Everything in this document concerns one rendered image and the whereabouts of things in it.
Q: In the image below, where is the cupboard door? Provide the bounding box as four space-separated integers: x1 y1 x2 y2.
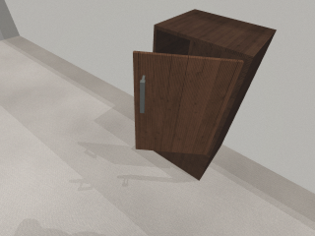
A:
133 50 244 155

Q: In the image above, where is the handle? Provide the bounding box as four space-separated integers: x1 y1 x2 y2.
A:
140 75 146 113

